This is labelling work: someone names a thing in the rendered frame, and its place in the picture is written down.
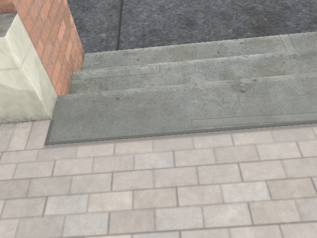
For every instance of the stairs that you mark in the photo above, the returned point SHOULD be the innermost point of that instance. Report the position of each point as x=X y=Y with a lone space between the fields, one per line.
x=196 y=63

